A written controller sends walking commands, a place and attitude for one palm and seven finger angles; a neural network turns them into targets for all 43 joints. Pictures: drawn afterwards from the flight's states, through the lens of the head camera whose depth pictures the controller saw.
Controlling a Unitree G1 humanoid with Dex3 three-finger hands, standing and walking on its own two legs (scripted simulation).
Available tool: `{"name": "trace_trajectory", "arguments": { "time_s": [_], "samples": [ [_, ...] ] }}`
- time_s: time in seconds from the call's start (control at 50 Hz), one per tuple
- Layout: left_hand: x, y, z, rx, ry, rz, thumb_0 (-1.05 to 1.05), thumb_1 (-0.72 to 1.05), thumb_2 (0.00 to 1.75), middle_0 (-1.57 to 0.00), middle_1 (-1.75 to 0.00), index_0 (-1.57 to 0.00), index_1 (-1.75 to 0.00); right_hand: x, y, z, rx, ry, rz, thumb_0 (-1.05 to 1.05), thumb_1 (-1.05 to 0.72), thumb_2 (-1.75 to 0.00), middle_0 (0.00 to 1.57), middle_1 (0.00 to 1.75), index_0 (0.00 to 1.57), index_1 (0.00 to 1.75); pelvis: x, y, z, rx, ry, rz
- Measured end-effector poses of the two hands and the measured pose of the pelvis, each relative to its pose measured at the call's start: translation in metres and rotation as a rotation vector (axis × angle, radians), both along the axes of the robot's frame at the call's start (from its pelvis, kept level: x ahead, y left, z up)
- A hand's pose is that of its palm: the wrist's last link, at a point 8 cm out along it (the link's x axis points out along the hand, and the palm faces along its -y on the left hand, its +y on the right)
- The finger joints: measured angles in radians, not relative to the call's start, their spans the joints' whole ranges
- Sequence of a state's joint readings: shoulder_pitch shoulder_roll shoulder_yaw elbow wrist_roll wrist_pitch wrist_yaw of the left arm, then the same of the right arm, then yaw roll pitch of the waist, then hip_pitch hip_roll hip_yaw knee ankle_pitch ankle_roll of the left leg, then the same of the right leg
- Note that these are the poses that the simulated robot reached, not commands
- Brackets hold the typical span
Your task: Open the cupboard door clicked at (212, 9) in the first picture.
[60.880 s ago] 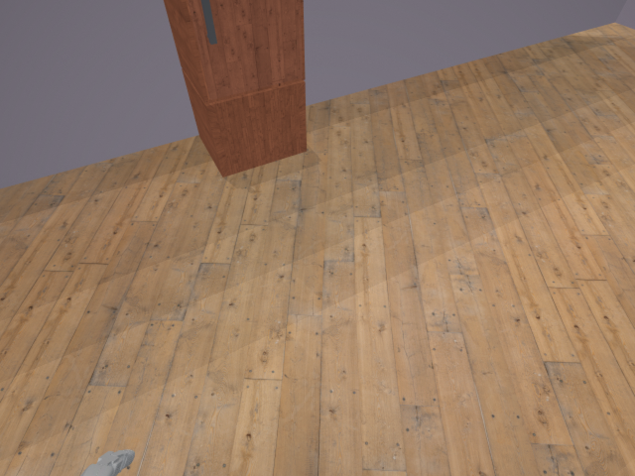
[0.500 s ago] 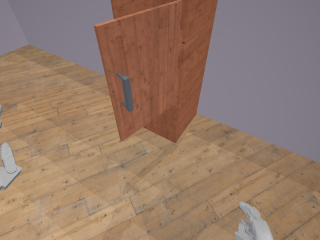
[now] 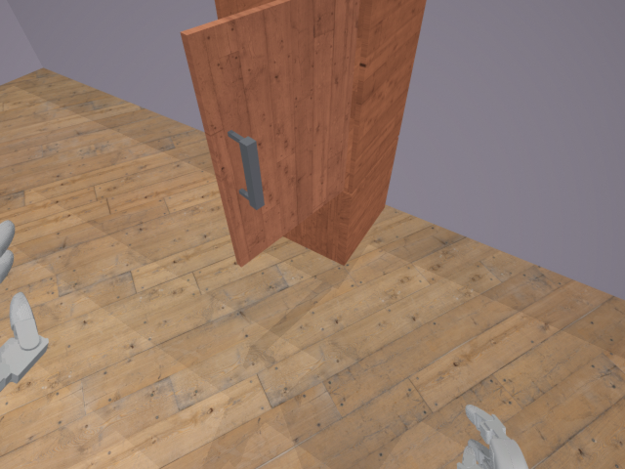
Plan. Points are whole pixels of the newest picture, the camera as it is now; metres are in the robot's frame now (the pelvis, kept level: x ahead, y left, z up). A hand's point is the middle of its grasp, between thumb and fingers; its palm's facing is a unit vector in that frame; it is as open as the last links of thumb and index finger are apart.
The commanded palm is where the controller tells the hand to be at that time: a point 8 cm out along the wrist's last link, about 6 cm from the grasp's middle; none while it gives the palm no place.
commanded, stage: let the arm hang, fingers relaxed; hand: left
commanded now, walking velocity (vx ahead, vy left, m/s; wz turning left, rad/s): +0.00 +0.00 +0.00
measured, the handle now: (245, 170) +0.67 +0.18 -0.02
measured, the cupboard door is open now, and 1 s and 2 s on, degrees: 78 78 78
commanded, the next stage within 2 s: look to check the result in 1.16 s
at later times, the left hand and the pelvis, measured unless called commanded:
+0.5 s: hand out of the picture +0.04 +0.18 -0.17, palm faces +0.00 -0.98 -0.21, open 7.2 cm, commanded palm none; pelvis -0.01 -0.02 +0.00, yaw +2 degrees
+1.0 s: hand out of the picture +0.09 +0.21 -0.15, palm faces +0.03 -0.95 -0.32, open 7.4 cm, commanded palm none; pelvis +0.02 -0.02 +0.01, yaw +2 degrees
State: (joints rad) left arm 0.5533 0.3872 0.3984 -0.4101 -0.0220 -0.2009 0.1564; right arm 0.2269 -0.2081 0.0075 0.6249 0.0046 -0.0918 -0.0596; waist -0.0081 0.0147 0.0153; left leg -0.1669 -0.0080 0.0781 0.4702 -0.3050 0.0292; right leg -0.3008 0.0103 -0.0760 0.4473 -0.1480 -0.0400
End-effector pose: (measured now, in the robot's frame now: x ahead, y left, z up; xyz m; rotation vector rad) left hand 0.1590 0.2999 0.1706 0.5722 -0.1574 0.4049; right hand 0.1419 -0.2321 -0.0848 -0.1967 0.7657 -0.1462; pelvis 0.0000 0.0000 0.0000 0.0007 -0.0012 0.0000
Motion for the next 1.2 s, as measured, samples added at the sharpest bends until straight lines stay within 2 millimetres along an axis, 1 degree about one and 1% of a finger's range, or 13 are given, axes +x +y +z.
{"name": "trace_trajectory", "arguments": {
  "time_s": [0.08, 0.12, 0.18, 0.24, 0.28, 0.32, 0.38, 0.44, 0.5, 0.62, 0.8, 1.02, 1.2],
  "samples": [
    [0.004, -0.001, -0.014, -0.021, 0.035, -0.013, 0.02, 0.89, 0.90, -0.21, -0.30, -0.21, -0.30, 0.008, -0.003, 0.001, -0.012, -0.008, 0.027, 0.02, -0.90, -0.89, 0.21, 0.30, 0.21, 0.30, 0.001, 0.001, -0.001, 0.000, 0.007, 0.012],
    [0.014, 0.003, -0.056, -0.076, 0.198, -0.022, 0.01, 0.89, 0.90, -0.21, -0.30, -0.20, -0.30, 0.011, -0.007, -0.011, -0.008, 0.035, 0.076, 0.01, -0.90, -0.89, 0.21, 0.30, 0.20, 0.30, -0.002, 0.003, -0.004, 0.006, 0.016, 0.023],
    [0.013, 0.000, -0.145, -0.212, 0.565, 0.023, 0.01, 0.90, 0.90, -0.20, -0.30, -0.20, -0.30, 0.007, -0.017, -0.030, -0.007, 0.106, 0.081, 0.01, -0.90, -0.89, 0.21, 0.30, 0.21, 0.30, -0.006, 0.005, -0.010, 0.018, 0.020, 0.020],
    [-0.014, -0.024, -0.223, -0.327, 0.899, 0.043, 0.01, 0.90, 0.90, -0.20, -0.30, -0.19, -0.30, -0.008, -0.027, -0.040, -0.012, 0.171, 0.052, 0.01, -0.90, -0.89, 0.21, 0.30, 0.21, 0.30, -0.009, 0.003, -0.012, 0.027, 0.014, 0.011],
    [-0.040, -0.045, -0.261, -0.398, 1.066, 0.037, 0.01, 0.90, 0.90, -0.20, -0.30, -0.20, -0.30, -0.024, -0.034, -0.043, -0.023, 0.232, 0.033, 0.01, -0.90, -0.89, 0.21, 0.30, 0.21, 0.30, -0.011, -0.001, -0.012, 0.030, 0.009, 0.012],
    [-0.067, -0.066, -0.288, -0.470, 1.192, 0.031, 0.02, 0.90, 0.90, -0.20, -0.30, -0.20, -0.30, -0.045, -0.041, -0.043, -0.040, 0.310, 0.015, 0.01, -0.90, -0.89, 0.21, 0.30, 0.21, 0.30, -0.012, -0.005, -0.011, 0.031, 0.003, 0.018],
    [-0.100, -0.088, -0.312, -0.566, 1.311, 0.051, 0.02, 0.91, 0.90, -0.21, -0.30, -0.20, -0.30, -0.079, -0.048, -0.041, -0.067, 0.438, -0.007, 0.01, -0.90, -0.89, 0.20, 0.30, 0.20, 0.30, -0.012, -0.010, -0.007, 0.024, -0.004, 0.028],
    [-0.117, -0.083, -0.316, -0.599, 1.338, 0.116, 0.00, 0.95, 0.90, -0.21, -0.30, -0.21, -0.30, -0.108, -0.053, -0.038, -0.082, 0.551, -0.018, 0.01, -0.90, -0.89, 0.20, 0.30, 0.20, 0.30, -0.011, -0.015, -0.003, 0.015, -0.008, 0.037],
    [-0.128, -0.073, -0.313, -0.593, 1.363, 0.167, 0.00, 0.95, 0.90, -0.21, -0.30, -0.21, -0.30, -0.126, -0.054, -0.039, -0.076, 0.618, -0.034, 0.01, -0.90, -0.89, 0.20, 0.30, 0.20, 0.30, -0.008, -0.017, 0.000, 0.008, -0.011, 0.041],
    [-0.136, -0.046, -0.297, -0.539, 1.384, 0.265, 0.01, 0.92, 0.90, -0.21, -0.30, -0.20, -0.30, -0.136, -0.046, -0.049, -0.026, 0.652, -0.047, 0.01, -0.90, -0.89, 0.20, 0.30, 0.20, 0.30, -0.001, -0.017, 0.004, 0.005, -0.017, 0.039],
    [-0.114, -0.029, -0.278, -0.479, 1.340, 0.308, 0.01, 0.91, 0.90, -0.20, -0.30, -0.20, -0.30, -0.117, -0.031, -0.062, 0.038, 0.619, -0.028, 0.01, -0.90, -0.89, 0.20, 0.30, 0.20, 0.30, 0.010, -0.017, 0.006, 0.007, -0.020, 0.033],
    [-0.075, -0.051, -0.283, -0.504, 1.290, 0.236, 0.01, 0.90, 0.90, -0.20, -0.30, -0.20, -0.30, -0.085, -0.044, -0.055, 0.005, 0.563, -0.031, 0.01, -0.90, -0.89, 0.21, 0.30, 0.21, 0.30, 0.021, -0.021, 0.007, 0.008, -0.019, 0.032],
    [-0.068, -0.063, -0.290, -0.531, 1.310, 0.214, 0.01, 0.90, 0.90, -0.20, -0.30, -0.20, -0.30, -0.074, -0.061, -0.047, -0.042, 0.565, -0.043, 0.01, -0.90, -0.89, 0.20, 0.30, 0.20, 0.30, 0.029, -0.025, 0.008, 0.004, -0.012, 0.032]
  ]
}}
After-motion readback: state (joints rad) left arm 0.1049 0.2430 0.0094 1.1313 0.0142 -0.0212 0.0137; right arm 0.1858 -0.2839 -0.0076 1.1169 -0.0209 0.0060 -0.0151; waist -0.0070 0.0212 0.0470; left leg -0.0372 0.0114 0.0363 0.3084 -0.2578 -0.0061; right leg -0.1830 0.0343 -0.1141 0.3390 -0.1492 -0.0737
